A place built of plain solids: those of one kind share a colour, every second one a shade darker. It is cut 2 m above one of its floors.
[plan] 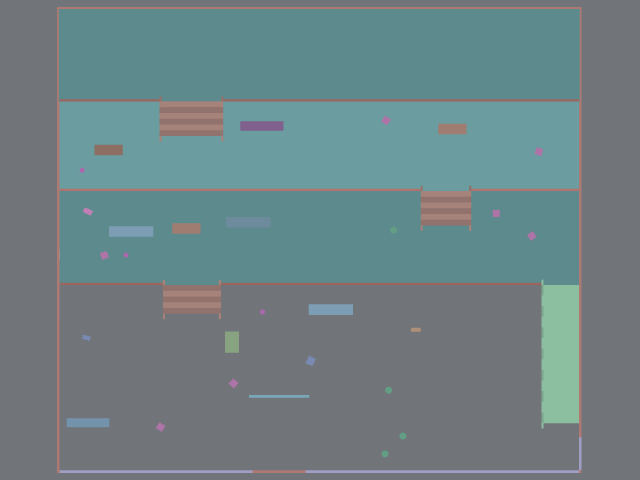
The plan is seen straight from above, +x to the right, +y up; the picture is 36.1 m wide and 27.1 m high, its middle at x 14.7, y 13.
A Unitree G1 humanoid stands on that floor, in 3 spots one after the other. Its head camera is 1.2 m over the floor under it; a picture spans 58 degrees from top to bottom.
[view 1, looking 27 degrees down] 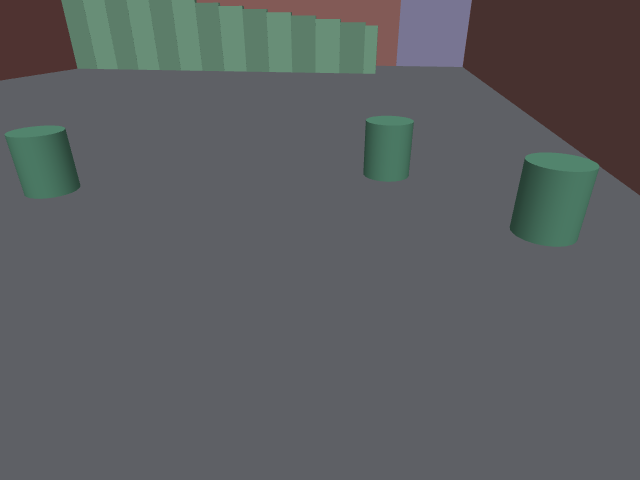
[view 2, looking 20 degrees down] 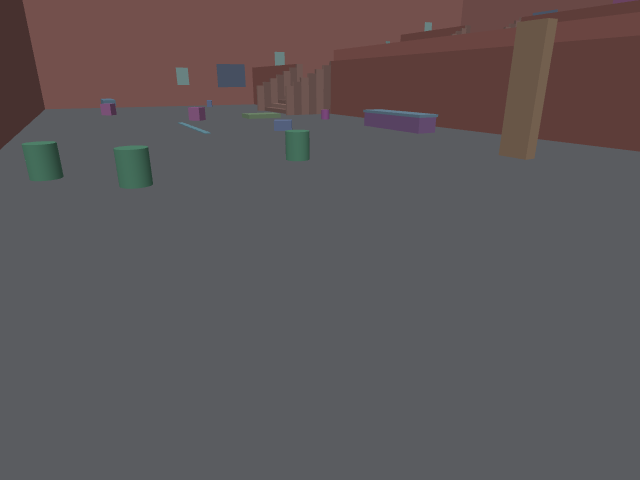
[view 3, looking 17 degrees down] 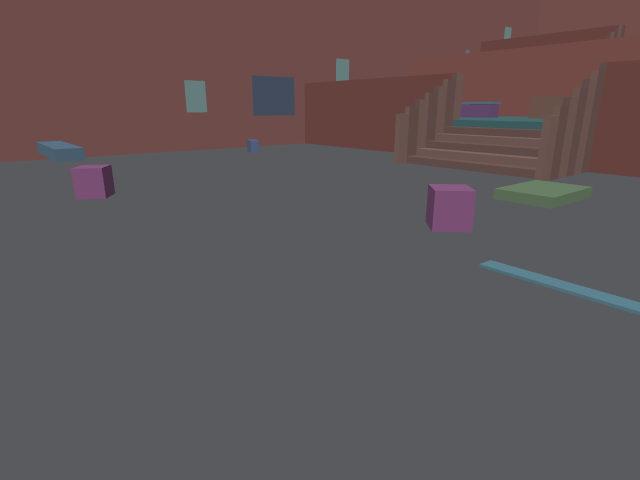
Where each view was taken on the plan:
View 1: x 15.72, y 1.93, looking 9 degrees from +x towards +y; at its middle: ground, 2.64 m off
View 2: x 25.12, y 1.46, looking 152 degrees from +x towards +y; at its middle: ground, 3.51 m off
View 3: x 12.39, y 1.10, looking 141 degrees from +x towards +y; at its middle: ground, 4.10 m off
